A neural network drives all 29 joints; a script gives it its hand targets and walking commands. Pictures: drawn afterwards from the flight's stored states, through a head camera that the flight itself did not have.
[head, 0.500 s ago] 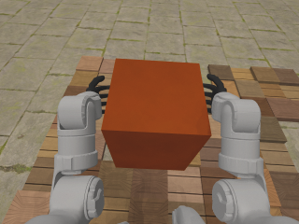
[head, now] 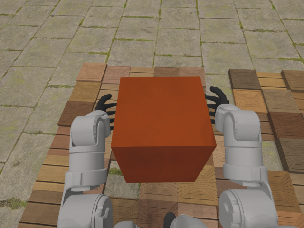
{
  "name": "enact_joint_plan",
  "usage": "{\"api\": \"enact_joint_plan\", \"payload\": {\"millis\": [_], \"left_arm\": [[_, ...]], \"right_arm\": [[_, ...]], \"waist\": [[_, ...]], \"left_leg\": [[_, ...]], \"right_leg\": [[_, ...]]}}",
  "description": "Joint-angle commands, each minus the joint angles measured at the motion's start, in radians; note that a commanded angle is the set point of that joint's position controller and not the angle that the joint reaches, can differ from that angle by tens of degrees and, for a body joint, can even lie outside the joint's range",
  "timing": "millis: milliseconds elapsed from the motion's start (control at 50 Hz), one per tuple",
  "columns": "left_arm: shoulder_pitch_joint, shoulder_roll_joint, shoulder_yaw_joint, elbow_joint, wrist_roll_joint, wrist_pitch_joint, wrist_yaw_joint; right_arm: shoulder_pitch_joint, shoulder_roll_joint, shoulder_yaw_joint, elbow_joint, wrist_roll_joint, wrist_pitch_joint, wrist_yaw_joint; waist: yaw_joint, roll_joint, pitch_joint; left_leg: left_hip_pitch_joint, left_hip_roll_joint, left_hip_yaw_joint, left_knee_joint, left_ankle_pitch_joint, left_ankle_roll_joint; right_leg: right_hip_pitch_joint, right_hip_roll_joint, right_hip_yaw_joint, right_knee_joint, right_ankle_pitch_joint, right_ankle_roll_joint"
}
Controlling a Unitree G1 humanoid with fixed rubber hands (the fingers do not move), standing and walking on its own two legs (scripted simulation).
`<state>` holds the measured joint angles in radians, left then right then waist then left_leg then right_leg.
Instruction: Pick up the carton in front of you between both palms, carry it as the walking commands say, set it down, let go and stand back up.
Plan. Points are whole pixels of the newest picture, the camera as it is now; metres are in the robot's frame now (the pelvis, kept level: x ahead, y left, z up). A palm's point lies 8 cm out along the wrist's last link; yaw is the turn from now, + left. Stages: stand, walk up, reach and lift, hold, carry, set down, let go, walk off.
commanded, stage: carry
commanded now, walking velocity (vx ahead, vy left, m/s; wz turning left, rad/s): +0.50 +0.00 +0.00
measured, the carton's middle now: (160, 133) +0.36 -0.01 -0.01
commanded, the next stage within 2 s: none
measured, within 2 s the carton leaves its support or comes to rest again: neither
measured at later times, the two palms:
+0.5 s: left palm (106, 37) +0.66 +0.15 +0.10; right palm (198, 32) +0.65 -0.15 +0.12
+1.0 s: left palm (128, 3) +0.92 +0.09 +0.09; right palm out of the picture +0.92 -0.20 +0.09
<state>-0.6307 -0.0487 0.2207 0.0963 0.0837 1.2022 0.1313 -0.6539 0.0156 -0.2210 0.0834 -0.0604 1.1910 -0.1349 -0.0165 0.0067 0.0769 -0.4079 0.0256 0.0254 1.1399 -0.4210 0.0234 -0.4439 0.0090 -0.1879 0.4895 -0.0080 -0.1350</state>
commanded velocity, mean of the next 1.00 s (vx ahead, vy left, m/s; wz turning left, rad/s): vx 0.50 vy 0.00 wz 0.00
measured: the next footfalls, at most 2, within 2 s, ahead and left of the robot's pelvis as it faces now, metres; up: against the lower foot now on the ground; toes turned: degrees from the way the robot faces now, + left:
left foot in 0.38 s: +0.40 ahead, +0.08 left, -0.01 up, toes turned +4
right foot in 0.88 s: +0.69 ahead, -0.11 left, +0.01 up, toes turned -8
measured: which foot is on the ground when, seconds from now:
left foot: up 0.00-0.36, down 0.38-0.88, up 0.90-1.00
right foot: down 0.00-0.40, up 0.42-0.86, down 0.88-1.00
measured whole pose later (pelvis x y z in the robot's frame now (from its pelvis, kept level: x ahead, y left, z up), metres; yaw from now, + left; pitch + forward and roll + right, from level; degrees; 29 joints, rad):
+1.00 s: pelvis +0.56 -0.05 +0.00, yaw +0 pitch +4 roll +1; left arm -0.62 -0.03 0.19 0.12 0.09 1.20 0.13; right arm -0.63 0.01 -0.21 0.11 -0.06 1.18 -0.13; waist 0.00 0.00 0.03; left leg -0.44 0.00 0.02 1.14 -0.39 0.03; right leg -0.46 0.00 -0.17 0.51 -0.13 -0.11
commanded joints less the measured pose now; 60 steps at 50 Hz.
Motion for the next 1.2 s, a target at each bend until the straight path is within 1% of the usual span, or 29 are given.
{"api": "enact_joint_plan", "payload": {"millis": [0,80,160,220,260,280,320,360,380,400,420,440,480,540,700,740,760,800,820,840,860,880,900,920,960,1040,1080,1120,1180], "left_arm": [[-0.771,-1.106,-0.655,-0.240,-0.473,-0.044,-0.266],[-0.731,-1.070,-0.724,-0.285,-0.492,-0.073,-0.261],[-0.700,-1.033,-0.753,-0.294,-0.502,-0.072,-0.270],[-0.742,-0.982,-0.758,-0.296,-0.502,-0.067,-0.279],[-0.672,-0.967,-0.732,-0.275,-0.496,-0.056,-0.272],[-0.657,-0.985,-0.737,-0.212,-0.501,-0.038,-0.274],[-0.564,-0.939,-0.697,-0.130,-0.452,-0.025,-0.276],[-0.677,-0.963,-0.683,-0.131,-0.496,-0.013,-0.285],[-0.751,-0.964,-0.698,-0.143,-0.487,-0.012,-0.285],[-0.685,-0.984,-0.686,-0.057,-0.481,0.012,-0.284],[-0.777,-0.980,-0.675,-0.089,-0.477,0.005,-0.279],[-0.777,-1.027,-0.645,-0.042,-0.484,0.010,-0.276],[-0.861,-1.052,-0.632,-0.090,-0.495,-0.005,-0.253],[-0.804,-1.085,-0.642,-0.138,-0.457,-0.019,-0.229],[-0.718,-1.014,-0.640,-0.110,-0.385,-0.025,-0.192],[-0.752,-1.036,-0.653,-0.180,-0.411,-0.023,-0.196],[-0.670,-1.050,-0.670,-0.101,-0.416,-0.010,-0.206],[-0.762,-1.043,-0.663,-0.103,-0.405,-0.015,-0.211],[-0.691,-1.032,-0.669,-0.150,-0.428,-0.024,-0.216],[-0.706,-1.007,-0.634,-0.110,-0.416,-0.010,-0.217],[-0.666,-1.038,-0.630,-0.081,-0.404,-0.010,-0.223],[-0.647,-0.991,-0.630,-0.051,-0.394,-0.019,-0.233],[-0.663,-0.989,-0.616,-0.050,-0.399,-0.024,-0.236],[-0.648,-1.054,-0.642,-0.046,-0.422,-0.030,-0.246],[-0.751,-1.057,-0.667,-0.141,-0.451,-0.034,-0.256],[-0.772,-1.118,-0.677,-0.233,-0.529,-0.046,-0.266],[-0.808,-1.029,-0.688,-0.314,-0.518,-0.044,-0.261],[-0.780,-1.027,-0.711,-0.310,-0.540,-0.032,-0.263],[-0.680,-1.000,-0.699,-0.186,-0.504,-0.010,-0.269]], "right_arm": [[-0.700,1.228,0.715,-0.100,0.463,-0.017,0.245],[-0.610,1.194,0.754,-0.152,0.429,-0.064,0.213],[-0.541,1.119,0.755,-0.175,0.405,-0.068,0.203],[-0.549,1.089,0.777,-0.201,0.368,-0.058,0.198],[-0.598,1.064,0.771,-0.238,0.394,-0.039,0.201],[-0.573,1.019,0.733,-0.207,0.373,-0.029,0.199],[-0.572,1.006,0.722,-0.159,0.367,-0.002,0.211],[-0.461,0.974,0.646,-0.005,0.327,0.021,0.226],[-0.503,0.997,0.641,0.004,0.321,0.015,0.234],[-0.519,0.941,0.587,-0.005,0.330,0.010,0.240],[-0.508,0.960,0.601,0.053,0.341,0.021,0.245],[-0.575,1.023,0.612,0.038,0.383,0.025,0.253],[-0.638,1.089,0.635,-0.004,0.420,0.007,0.265],[-0.829,1.156,0.662,-0.162,0.491,0.005,0.268],[-0.634,1.121,0.663,-0.025,0.468,0.011,0.283],[-0.677,1.122,0.664,-0.123,0.489,0.004,0.280],[-0.653,1.101,0.647,-0.107,0.469,0.009,0.283],[-0.726,1.120,0.693,-0.110,0.456,-0.005,0.276],[-0.628,1.109,0.666,-0.072,0.469,0.009,0.280],[-0.620,1.113,0.679,-0.019,0.455,0.006,0.274],[-0.608,1.116,0.691,-0.019,0.447,0.003,0.275],[-0.610,1.129,0.669,-0.071,0.427,0.001,0.276],[-0.590,1.124,0.669,-0.003,0.423,0.003,0.277],[-0.666,1.106,0.663,-0.066,0.429,-0.003,0.273],[-0.666,1.158,0.698,-0.079,0.447,-0.019,0.273],[-0.700,1.156,0.706,-0.191,0.433,-0.033,0.212],[-0.591,1.147,0.705,-0.102,0.409,-0.025,0.204],[-0.598,1.114,0.709,-0.172,0.407,-0.030,0.185],[-0.596,1.039,0.694,-0.157,0.355,0.001,0.177]], "waist": [[0.034,-0.113,-0.608],[0.052,-0.133,-0.640],[0.073,-0.053,-0.599],[0.083,-0.130,-0.547],[0.094,-0.191,-0.501],[0.096,-0.111,-0.481],[0.080,-0.158,-0.482],[-0.007,-0.092,-0.517],[-0.036,0.037,-0.578],[-0.031,0.294,-0.678],[-0.052,0.284,-0.703],[-0.068,0.191,-0.658],[-0.051,0.003,-0.584],[-0.034,0.066,-0.525],[-0.059,0.087,-0.473],[-0.071,0.121,-0.475],[-0.059,0.182,-0.452],[-0.057,0.151,-0.456],[-0.013,0.154,-0.488],[0.024,0.152,-0.604],[0.056,-0.018,-0.671],[0.031,-0.203,-0.775],[0.046,-0.242,-0.749],[0.082,-0.192,-0.691],[0.041,-0.067,-0.616],[0.040,-0.056,-0.601],[0.058,-0.165,-0.602],[0.061,-0.103,-0.594],[0.065,-0.165,-0.564]], "left_leg": [[-0.206,0.053,-0.012,-0.012,0.109,-0.011],[-0.333,0.040,0.031,-0.074,0.174,-0.025],[-0.387,0.022,0.056,-0.232,0.229,-0.026],[-0.307,-0.032,0.092,-0.429,0.399,-0.006],[-0.311,-0.032,0.087,-0.497,0.466,0.004],[-0.284,-0.037,0.095,-0.569,0.480,0.007],[-0.101,-0.067,0.136,-0.620,0.499,0.054],[0.242,-0.068,0.171,-0.758,0.535,0.061],[0.499,0.133,-0.043,-0.656,0.724,0.076],[0.740,0.356,-0.401,-0.596,0.689,0.235],[0.839,0.371,-0.592,-0.677,0.614,0.302],[0.780,0.336,-0.513,-0.700,0.545,0.307],[0.609,0.312,-0.398,-0.733,0.518,0.282],[0.477,0.240,-0.318,-0.765,0.359,0.217],[0.464,0.195,-0.115,-0.786,0.629,0.168],[0.544,0.173,-0.058,-0.763,0.756,0.133],[0.531,0.146,-0.017,-0.760,0.802,0.121],[0.481,0.151,-0.008,-0.696,0.980,0.106],[0.503,0.136,0.058,-0.631,1.039,0.071],[0.469,0.132,0.086,-0.433,0.936,0.036],[0.255,0.115,0.072,-0.272,0.645,0.021],[-0.086,-0.033,0.048,-0.013,0.081,-0.013],[-0.294,-0.085,-0.035,0.103,-0.096,-0.009],[-0.388,-0.060,-0.043,0.171,-0.086,0.007],[-0.295,0.038,-0.065,0.040,0.081,0.017],[-0.244,0.020,0.009,-0.147,0.078,-0.024],[-0.294,0.031,0.012,-0.178,0.130,-0.019],[-0.358,0.021,0.026,-0.197,0.187,-0.028],[-0.368,0.021,0.048,-0.277,0.265,-0.024]], "right_leg": [[0.604,-0.300,0.338,-0.240,0.080,-0.024],[0.730,-0.252,0.269,-0.179,0.360,-0.031],[0.757,-0.250,0.253,-0.138,0.403,-0.055],[0.742,-0.167,0.165,-0.090,0.585,-0.003],[0.744,-0.177,0.165,-0.056,0.615,-0.021],[0.722,-0.192,0.173,-0.044,0.591,-0.011],[0.612,-0.199,0.151,0.022,0.552,0.000],[0.430,-0.134,0.070,0.263,0.465,0.052],[0.203,-0.105,0.082,0.403,0.074,0.092],[-0.094,0.002,0.123,0.673,-0.530,0.108],[-0.273,0.050,0.194,0.853,-0.570,0.108],[-0.344,0.012,0.216,0.901,-0.538,0.090],[-0.373,-0.052,0.232,0.912,-0.438,0.085],[-0.373,-0.084,0.202,0.803,-0.351,0.106],[-0.318,-0.066,0.115,0.339,-0.123,0.121],[-0.290,-0.036,0.064,0.252,-0.062,0.113],[-0.252,-0.018,0.041,0.190,-0.060,0.113],[-0.075,0.046,-0.019,0.043,-0.049,0.079],[0.023,0.056,-0.020,0.007,0.040,0.068],[0.252,0.004,0.027,-0.114,0.004,0.052],[0.536,-0.112,0.157,-0.063,-0.048,0.053],[0.805,-0.434,0.687,-0.071,-0.042,-0.097],[0.900,-0.406,0.745,-0.107,-0.073,-0.139],[0.840,-0.376,0.718,-0.118,-0.024,-0.162],[0.658,-0.331,0.481,-0.154,-0.018,-0.037],[0.581,-0.261,0.320,-0.200,0.062,-0.066],[0.642,-0.289,0.356,-0.207,0.099,-0.079],[0.664,-0.260,0.312,-0.173,0.218,-0.056],[0.692,-0.230,0.260,-0.165,0.225,-0.049]]}}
